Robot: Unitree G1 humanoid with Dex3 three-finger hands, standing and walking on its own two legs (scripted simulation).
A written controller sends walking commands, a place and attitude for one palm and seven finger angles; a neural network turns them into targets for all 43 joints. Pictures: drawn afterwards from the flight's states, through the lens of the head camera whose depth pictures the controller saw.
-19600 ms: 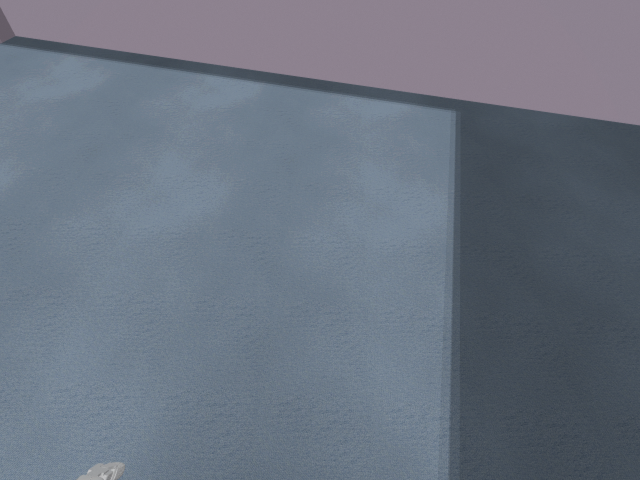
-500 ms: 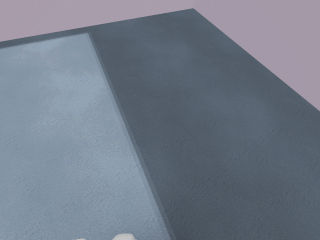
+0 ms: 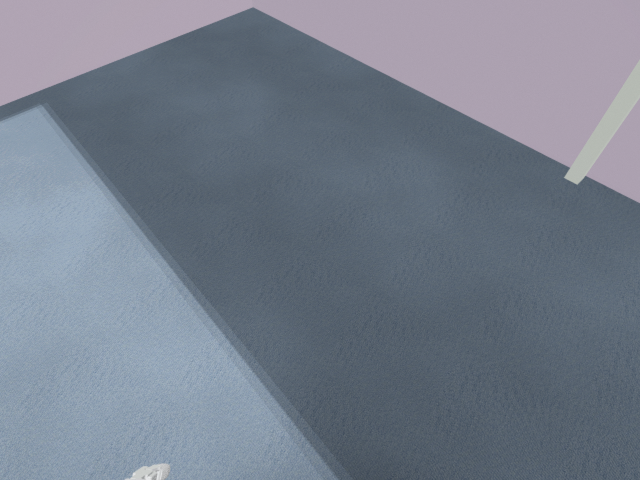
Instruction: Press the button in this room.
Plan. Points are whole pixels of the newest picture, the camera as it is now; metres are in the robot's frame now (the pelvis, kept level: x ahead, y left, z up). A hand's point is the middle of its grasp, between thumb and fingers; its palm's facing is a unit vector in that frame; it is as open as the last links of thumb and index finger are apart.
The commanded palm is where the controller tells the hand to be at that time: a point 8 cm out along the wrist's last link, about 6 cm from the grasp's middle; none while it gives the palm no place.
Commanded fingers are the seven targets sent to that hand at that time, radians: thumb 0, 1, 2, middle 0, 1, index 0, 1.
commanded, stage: turn or walk to find it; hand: left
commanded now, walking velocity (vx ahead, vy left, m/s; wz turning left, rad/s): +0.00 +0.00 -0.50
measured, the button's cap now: out of the picture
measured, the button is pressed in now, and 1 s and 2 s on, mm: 0 0 0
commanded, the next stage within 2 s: stand and wait in 1.28 s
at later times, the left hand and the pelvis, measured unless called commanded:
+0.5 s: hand out of the picture +0.10 +0.21 -0.16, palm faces -0.15 -0.97 -0.20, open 7.4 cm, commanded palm none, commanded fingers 0.00 0.90 0.90 -0.20 -0.30 -0.20 -0.30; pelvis +0.03 +0.01 +0.01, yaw -13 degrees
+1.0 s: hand (338, 324) +0.38 -0.01 -0.17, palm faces -0.51 -0.84 -0.19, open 7.3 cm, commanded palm none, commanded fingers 0.00 0.90 0.90 -0.20 -0.30 -0.20 -0.30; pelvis +0.18 -0.10 -0.01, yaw -28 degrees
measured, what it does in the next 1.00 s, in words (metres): walks ahead, turning right: left foot, then right foot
